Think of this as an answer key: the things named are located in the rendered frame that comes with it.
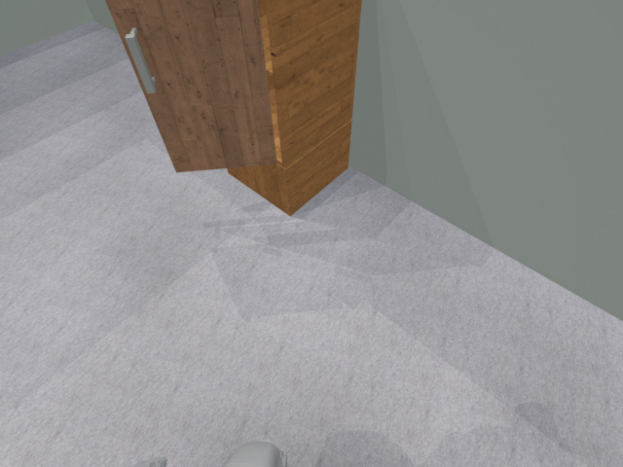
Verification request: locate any cupboard door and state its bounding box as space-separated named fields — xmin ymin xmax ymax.
xmin=105 ymin=0 xmax=277 ymax=172

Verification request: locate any handle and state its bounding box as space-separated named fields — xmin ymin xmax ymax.
xmin=125 ymin=28 xmax=156 ymax=93

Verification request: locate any left robot thigh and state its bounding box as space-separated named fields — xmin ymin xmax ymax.
xmin=222 ymin=441 xmax=287 ymax=467

